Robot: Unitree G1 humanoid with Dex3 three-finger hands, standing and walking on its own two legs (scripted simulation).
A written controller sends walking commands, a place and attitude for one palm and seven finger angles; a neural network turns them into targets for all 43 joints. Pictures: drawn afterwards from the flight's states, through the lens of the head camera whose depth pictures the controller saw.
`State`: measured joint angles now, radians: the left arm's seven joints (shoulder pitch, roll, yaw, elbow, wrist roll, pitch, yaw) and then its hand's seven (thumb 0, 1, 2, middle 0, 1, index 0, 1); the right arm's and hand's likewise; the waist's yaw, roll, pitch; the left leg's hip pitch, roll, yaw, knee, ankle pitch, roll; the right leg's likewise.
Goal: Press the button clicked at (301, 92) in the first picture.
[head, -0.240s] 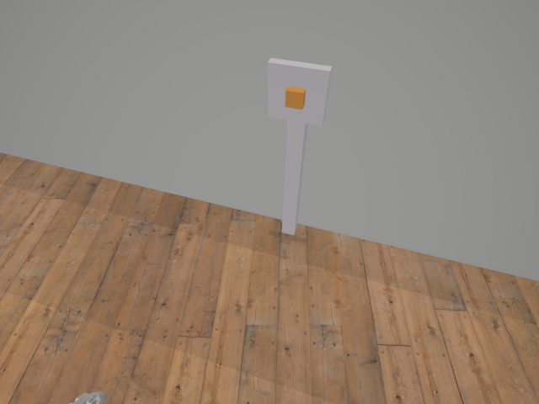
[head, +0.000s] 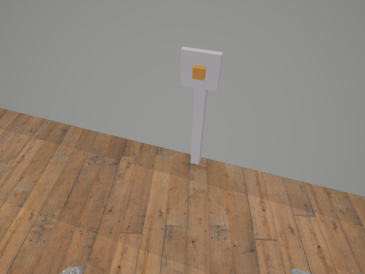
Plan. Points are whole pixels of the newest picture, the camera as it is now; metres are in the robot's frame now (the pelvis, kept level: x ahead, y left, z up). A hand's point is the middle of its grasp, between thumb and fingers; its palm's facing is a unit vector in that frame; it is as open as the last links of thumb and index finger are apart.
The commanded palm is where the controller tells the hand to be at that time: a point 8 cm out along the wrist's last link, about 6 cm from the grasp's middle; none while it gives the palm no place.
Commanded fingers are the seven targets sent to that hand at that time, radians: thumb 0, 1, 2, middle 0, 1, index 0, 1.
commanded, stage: stand and wait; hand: left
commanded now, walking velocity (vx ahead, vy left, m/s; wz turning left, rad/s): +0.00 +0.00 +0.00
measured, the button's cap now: (199, 72) +0.94 -0.01 -0.04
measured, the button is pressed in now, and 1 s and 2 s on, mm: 0 0 0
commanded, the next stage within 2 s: look at it before walking up in 0.58 s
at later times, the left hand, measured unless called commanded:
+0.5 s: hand out of the picture +0.04 +0.23 -0.16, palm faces -0.02 -0.95 -0.32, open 7.4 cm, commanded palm none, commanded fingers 0.00 0.90 0.90 -0.20 -0.30 -0.20 -0.30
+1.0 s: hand out of the picture +0.04 +0.23 -0.16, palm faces -0.02 -0.95 -0.31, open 7.4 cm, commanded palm none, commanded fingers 0.00 0.90 0.90 -0.20 -0.30 -0.20 -0.30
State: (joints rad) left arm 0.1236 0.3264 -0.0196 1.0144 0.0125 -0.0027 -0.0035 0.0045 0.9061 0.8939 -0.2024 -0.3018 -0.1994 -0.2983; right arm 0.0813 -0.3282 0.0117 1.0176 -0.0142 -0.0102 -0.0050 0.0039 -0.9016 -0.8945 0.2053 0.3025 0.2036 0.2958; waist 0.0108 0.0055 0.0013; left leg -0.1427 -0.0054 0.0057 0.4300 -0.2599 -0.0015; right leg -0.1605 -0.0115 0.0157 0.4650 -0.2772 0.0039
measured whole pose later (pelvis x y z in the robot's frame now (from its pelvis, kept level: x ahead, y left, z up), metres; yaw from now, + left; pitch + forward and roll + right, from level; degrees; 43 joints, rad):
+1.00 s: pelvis -0.02 -0.01 +0.00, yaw +0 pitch -2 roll +0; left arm 0.17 0.31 -0.01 1.09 0.01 -0.01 0.00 0.00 0.91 0.89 -0.20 -0.30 -0.20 -0.30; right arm 0.15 -0.31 0.01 1.12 -0.01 -0.01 -0.01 0.00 -0.90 -0.89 0.20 0.30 0.20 0.30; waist 0.01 0.00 0.01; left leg -0.14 0.02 0.00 0.37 -0.20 -0.02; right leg -0.15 0.01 0.01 0.39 -0.21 -0.01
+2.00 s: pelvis -0.04 +0.00 -0.02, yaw -10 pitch -1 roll +1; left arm 0.27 0.19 0.04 0.99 0.03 0.03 0.00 0.00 0.91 0.89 -0.20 -0.30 -0.20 -0.30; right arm 0.28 -0.18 -0.04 1.06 -0.01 0.03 -0.02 0.00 -0.90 -0.89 0.20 0.30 0.20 0.30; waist 0.01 -0.01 0.04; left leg -0.26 0.07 0.16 0.62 -0.33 -0.01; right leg -0.34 0.04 0.08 0.67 -0.31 -0.02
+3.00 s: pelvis +0.21 -0.04 -0.02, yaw -14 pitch -1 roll -2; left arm 0.09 0.13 0.04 1.00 0.02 -0.08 0.00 0.00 0.91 0.89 -0.20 -0.30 -0.19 -0.30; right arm 0.56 -0.04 -0.03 1.23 -0.01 -0.03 -0.03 0.00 -0.90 -0.89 0.20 0.30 0.20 0.30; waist -0.07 0.00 0.09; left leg -0.24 0.07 0.05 1.15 -0.48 0.03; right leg -0.37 0.01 -0.18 0.63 -0.23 -0.08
